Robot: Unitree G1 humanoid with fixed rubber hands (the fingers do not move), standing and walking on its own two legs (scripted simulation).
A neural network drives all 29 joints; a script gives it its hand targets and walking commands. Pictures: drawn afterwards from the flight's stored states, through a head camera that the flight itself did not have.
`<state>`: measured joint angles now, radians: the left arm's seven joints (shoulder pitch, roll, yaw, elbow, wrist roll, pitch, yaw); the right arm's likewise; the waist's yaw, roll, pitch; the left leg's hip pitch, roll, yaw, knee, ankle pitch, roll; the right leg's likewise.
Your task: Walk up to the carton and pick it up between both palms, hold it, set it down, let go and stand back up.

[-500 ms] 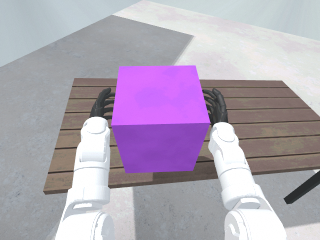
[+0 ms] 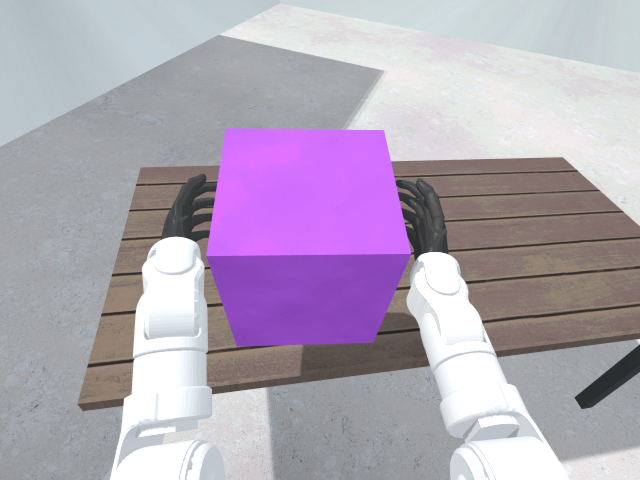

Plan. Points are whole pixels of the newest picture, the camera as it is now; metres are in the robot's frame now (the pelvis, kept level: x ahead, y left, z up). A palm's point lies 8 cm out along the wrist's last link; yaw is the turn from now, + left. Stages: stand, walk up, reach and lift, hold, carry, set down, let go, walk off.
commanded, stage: reach and lift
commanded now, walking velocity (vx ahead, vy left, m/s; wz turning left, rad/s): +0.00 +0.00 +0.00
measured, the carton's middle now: (305, 245) +0.41 +0.00 +0.08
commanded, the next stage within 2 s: hold in 0.14 s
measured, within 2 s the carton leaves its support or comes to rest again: neither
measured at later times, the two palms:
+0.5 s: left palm (174, 230) +0.34 +0.15 +0.17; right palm (436, 237) +0.34 -0.15 +0.17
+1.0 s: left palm (169, 230) +0.34 +0.15 +0.18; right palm (436, 234) +0.34 -0.14 +0.18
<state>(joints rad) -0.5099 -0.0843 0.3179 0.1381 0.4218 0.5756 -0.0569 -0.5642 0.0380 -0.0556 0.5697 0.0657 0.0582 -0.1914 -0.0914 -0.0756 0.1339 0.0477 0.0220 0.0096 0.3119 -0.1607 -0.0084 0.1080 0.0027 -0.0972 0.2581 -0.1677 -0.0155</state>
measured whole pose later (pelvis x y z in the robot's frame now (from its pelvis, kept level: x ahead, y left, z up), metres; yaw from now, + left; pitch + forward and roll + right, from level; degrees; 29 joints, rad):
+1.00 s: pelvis -0.03 +0.00 +0.00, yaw +0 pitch -12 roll +0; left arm -0.60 -0.06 0.32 0.08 0.44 0.72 -0.06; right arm -0.66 0.05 -0.11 0.55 0.06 0.14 -0.17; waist -0.09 -0.08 0.13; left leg 0.02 0.03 0.02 0.30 -0.11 -0.01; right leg 0.07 0.00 -0.11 0.27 -0.14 -0.03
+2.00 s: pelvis -0.02 -0.01 +0.00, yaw +0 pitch -13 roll +0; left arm -0.58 -0.07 0.34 0.03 0.45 0.74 -0.09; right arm -0.65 0.06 -0.08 0.51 0.06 0.17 -0.18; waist -0.09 -0.09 0.15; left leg 0.06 0.03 0.03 0.28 -0.11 -0.02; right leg 0.10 0.01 -0.12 0.27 -0.14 -0.03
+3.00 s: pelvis -0.02 -0.01 +0.00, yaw +1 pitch -12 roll +0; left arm -0.56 -0.05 0.31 0.02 0.43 0.74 -0.08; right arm -0.62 0.07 -0.08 0.49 0.06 0.16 -0.18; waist -0.10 -0.09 0.15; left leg 0.04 0.03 0.03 0.30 -0.12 -0.02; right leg 0.09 0.00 -0.13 0.28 -0.15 -0.03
